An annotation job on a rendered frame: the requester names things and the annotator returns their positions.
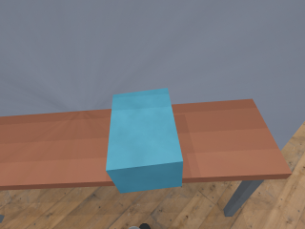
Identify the carton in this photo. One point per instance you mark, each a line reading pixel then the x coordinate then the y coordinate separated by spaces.
pixel 143 150

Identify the table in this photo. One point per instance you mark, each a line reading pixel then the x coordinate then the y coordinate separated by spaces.
pixel 219 141

